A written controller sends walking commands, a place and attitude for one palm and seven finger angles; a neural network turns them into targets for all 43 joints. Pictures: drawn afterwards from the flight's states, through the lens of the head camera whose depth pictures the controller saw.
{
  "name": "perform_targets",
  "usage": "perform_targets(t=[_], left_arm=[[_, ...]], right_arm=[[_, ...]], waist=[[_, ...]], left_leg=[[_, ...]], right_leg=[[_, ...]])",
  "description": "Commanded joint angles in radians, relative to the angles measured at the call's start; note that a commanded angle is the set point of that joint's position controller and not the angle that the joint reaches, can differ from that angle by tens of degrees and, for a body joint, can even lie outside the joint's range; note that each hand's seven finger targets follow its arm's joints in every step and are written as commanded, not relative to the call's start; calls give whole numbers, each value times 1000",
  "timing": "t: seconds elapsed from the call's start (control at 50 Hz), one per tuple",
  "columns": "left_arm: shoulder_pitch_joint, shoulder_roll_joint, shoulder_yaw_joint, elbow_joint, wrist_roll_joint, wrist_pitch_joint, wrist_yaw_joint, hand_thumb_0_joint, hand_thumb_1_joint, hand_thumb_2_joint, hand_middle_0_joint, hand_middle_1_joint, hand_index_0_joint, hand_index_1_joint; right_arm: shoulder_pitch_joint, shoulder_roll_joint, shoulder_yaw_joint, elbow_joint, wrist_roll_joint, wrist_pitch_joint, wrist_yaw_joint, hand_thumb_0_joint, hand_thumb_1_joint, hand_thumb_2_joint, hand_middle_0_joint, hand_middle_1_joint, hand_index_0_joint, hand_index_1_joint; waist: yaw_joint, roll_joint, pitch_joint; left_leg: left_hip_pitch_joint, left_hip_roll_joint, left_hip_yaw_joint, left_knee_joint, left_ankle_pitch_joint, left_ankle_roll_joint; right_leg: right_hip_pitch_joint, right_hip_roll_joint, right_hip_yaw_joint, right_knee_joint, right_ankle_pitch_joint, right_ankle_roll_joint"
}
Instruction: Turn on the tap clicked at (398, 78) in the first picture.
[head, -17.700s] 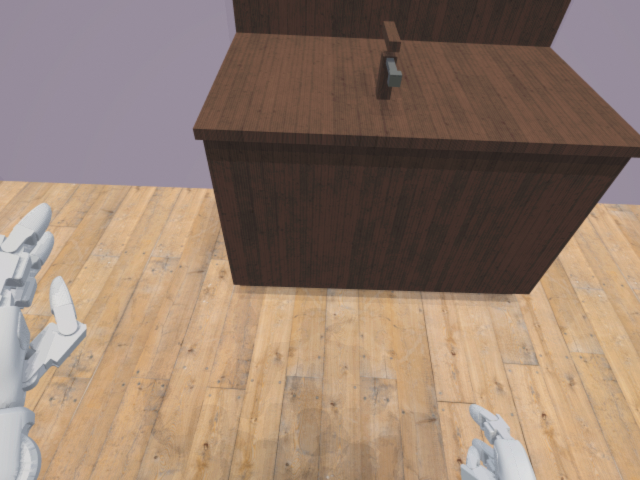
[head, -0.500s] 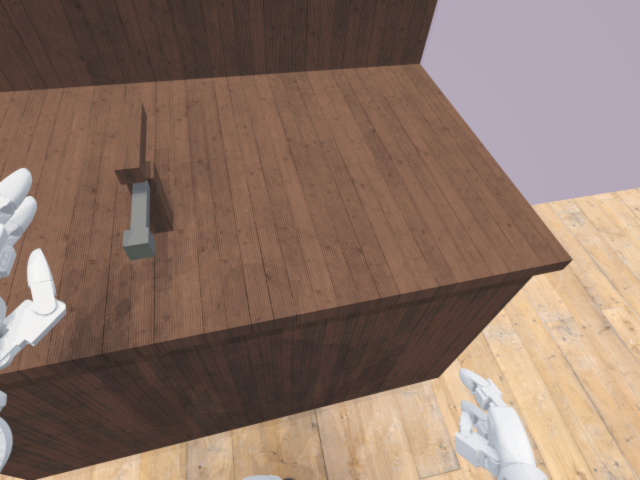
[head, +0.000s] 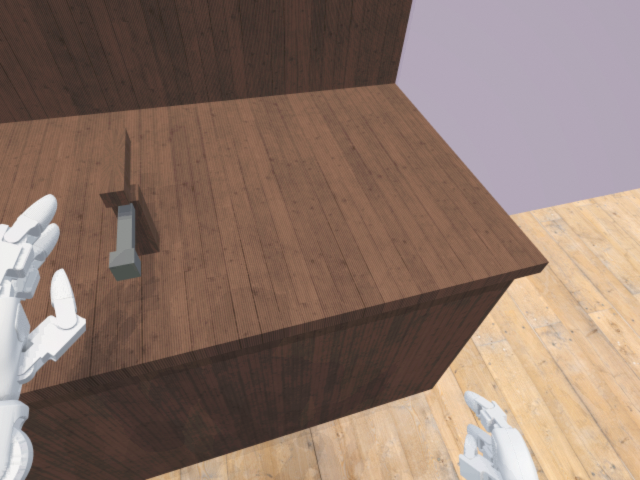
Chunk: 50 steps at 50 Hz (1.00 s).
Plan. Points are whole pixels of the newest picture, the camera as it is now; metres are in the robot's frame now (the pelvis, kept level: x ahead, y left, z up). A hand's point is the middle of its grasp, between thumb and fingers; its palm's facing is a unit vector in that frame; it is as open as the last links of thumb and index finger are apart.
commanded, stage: look again from close up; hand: left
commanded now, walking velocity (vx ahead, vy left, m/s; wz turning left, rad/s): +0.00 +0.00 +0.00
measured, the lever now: (125, 264) +0.33 +0.27 +0.08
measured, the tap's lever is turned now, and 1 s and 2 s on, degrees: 0 0 0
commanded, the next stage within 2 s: come to a stop and stand still in 0.18 s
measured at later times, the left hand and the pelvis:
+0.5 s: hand (48, 274) +0.25 +0.28 +0.18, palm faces +0.47 -0.81 -0.35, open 7.4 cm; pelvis +0.00 -0.01 +0.00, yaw +0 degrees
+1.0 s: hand (109, 284) +0.26 +0.23 +0.16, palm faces +0.35 -0.87 -0.35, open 7.4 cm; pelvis +0.03 -0.01 +0.00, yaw +0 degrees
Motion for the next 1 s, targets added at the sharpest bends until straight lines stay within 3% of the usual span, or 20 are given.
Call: perform_targets(t=[0.0, 0.08, 0.2, 0.28, 0.3, 0.32, 0.34, 0.36, 0.38, 0.42, 0.44, 0.48, 0.5, 0.56, 0.58, 0.6, 0.68, 0.72, 0.8, 0.98], left_arm=[[-69, 151, 90, -204, -2, -64, 16, 0, 900, 900, -200, -300, -200, -300], [-79, 191, 121, -222, -3, -59, 20, 0, 900, 900, -200, -300, -200, -300], [-86, 146, 77, -183, -9, -60, 12, 0, 900, 900, -200, -300, -200, -300], [-89, 178, 103, -212, -6, -58, 19, 0, 900, 900, -200, -300, -200, -300], [-93, 144, 72, -209, -10, -62, 14, 0, 900, 900, -200, -300, -200, -300], [-1119, 1020, 716, -442, 155, -171, 32, 0, 900, 900, -200, -300, -200, -300], [-552, 330, 262, 139, 47, -123, -10, 0, 900, 900, -200, -300, -200, -300], [-261, 263, 212, 85, 15, -122, -12, 0, 900, 900, -200, -300, -200, -300], [-169, 98, 88, 121, 2, -103, -13, 0, 900, 900, -200, -300, -200, -300], [-181, 132, 68, -96, 1, -124, -13, 0, 900, 900, -200, -300, -200, -300], [-146, 106, 42, -145, 3, -133, -13, 0, 900, 900, -200, -300, -200, -300], [-61, 115, 47, -209, 7, -134, 0, 0, 900, 900, -200, -300, -200, -300], [-60, 139, 64, -227, 15, -135, 4, 0, 900, 900, -200, -300, -200, -300], [-79, 229, 179, -220, 14, -142, 24, 0, 900, 900, -200, -300, -200, -300], [-107, 294, 242, -237, 16, -141, 35, 0, 900, 900, -200, -300, -200, -300], [-111, 257, 223, -197, 9, -143, 33, 0, 900, 900, -200, -300, -200, -300], [-186, 245, 200, -205, 12, -149, 29, 0, 900, 900, -200, -300, -200, -300], [-189, 196, 140, -219, 16, -151, 24, 0, 900, 900, -200, -300, -200, -300], [-104, 118, 70, -175, 22, -126, 21, 0, 900, 900, -200, -300, -200, -300], [-85, 225, 187, -207, 11, -114, 32, 0, 900, 900, -200, -300, -200, -300]], right_arm=[[-115, -126, -57, -160, -2, -60, -14, 0, -900, -900, 200, 300, 200, 300], [-122, -127, -59, -160, 6, -61, -18, 0, -900, -900, 200, 300, 200, 300], [-117, -125, -56, -152, 1, -55, -18, 0, -900, -900, 200, 300, 200, 300], [-126, -122, -57, -159, 6, -59, -19, 0, -900, -900, 200, 300, 200, 300], [-118, -123, -55, -154, -1, -58, -19, 0, -900, -900, 200, 300, 200, 300], [-25, -154, -85, -140, -59, -77, -8, 0, -900, -900, 200, 300, 200, 300], [-87, -14, -29, -77, -14, -70, -12, 0, -900, -900, 200, 300, 200, 300], [-73, -88, -84, -126, -13, -82, -10, 0, -900, -900, 200, 300, 200, 300], [-57, -103, -100, -145, 12, -84, 7, 0, -900, -900, 200, 300, 200, 300], [-61, -119, -105, -148, 10, -85, 27, 0, -900, -900, 200, 300, 200, 300], [-69, -114, -98, -153, 8, -88, 39, 0, -900, -900, 200, 300, 200, 300], [-100, -95, -83, -166, 16, -97, 49, 0, -900, -900, 200, 300, 200, 300], [-92, -103, -86, -169, 12, -96, 47, 0, -900, -900, 200, 300, 200, 300], [-88, -103, -85, -168, 3, -89, 23, 0, -900, -900, 200, 300, 200, 300], [-97, -107, -80, -163, 5, -82, 12, 0, -900, -900, 200, 300, 200, 300], [-95, -100, -79, -159, -1, -76, 3, 0, -900, -900, 200, 300, 200, 300], [-92, -96, -72, -145, 1, -80, -7, 0, -900, -900, 200, 300, 200, 300], [-72, -97, -75, -136, -1, -90, -3, 0, -900, -900, 200, 300, 200, 300], [-73, -106, -76, -117, -2, -91, 12, 0, -900, -900, 200, 300, 200, 300], [-113, -94, -72, -142, 3, -48, -10, 0, -900, -900, 200, 300, 200, 300]], waist=[[11, 74, -130], [13, 63, -140], [10, 58, -115], [13, 80, -129], [12, 74, -131], [35, -150, 46], [-1, -136, -129], [44, -43, -112], [29, 133, -175], [27, 247, -200], [30, 227, -180], [36, 162, -160], [32, 87, -157], [22, -61, -134], [21, -40, -131], [15, -24, -129], [11, 113, -149], [7, 130, -171], [10, 59, -183], [13, 57, -154]], left_leg=[[123, 139, -188, -126, -100, -60], [146, 135, -181, -110, -42, -63], [129, 132, -184, -112, -101, -57], [161, 137, -183, -121, -62, -59], [152, 137, -186, -119, -56, -57], [-83, 131, -151, 42, -57, -29], [123, 58, -145, 23, 47, -42], [154, 82, -138, -9, 56, -65], [203, 86, -103, -37, 75, -61], [145, 137, -171, -112, -23, -38], [96, 148, -192, -146, -87, -34], [56, 157, -207, -182, -180, -31], [27, 160, -213, -186, -221, -31], [16, 134, -197, -150, -223, -45], [36, 129, -189, -144, -176, -51], [31, 130, -190, -139, -173, -45], [101, 126, -170, -111, -46, -46], [136, 123, -167, -87, 36, -44], [164, 113, -145, -43, 153, -47], [138, 104, -145, -63, 159, -57]], right_leg=[[-45, -67, 48, -52, 50, -48], [-33, -80, 57, -52, 86, -52], [-50, -77, 64, -75, 58, -52], [-48, -79, 67, -61, 72, -53], [-42, -73, 62, -61, 83, -51], [-166, -136, 139, -147, 146, -22], [-199, -149, 140, -81, 39, -88], [-137, -104, 177, -110, 59, -72], [-64, -90, 134, -37, 66, -76], [-30, -64, 86, 35, -19, -48], [-8, -54, 67, 46, -32, -44], [11, -36, 39, 58, -42, -37], [23, -36, 37, 49, -45, -34], [7, -46, 48, -10, -59, -35], [-9, -46, 39, -4, -51, -34], [-9, -52, 38, -8, -46, -35], [-12, -51, 41, -1, 23, -40], [-5, -53, 44, -9, 70, -41], [0, -51, 44, -38, 153, -35], [8, -56, 48, -38, 162, -41]])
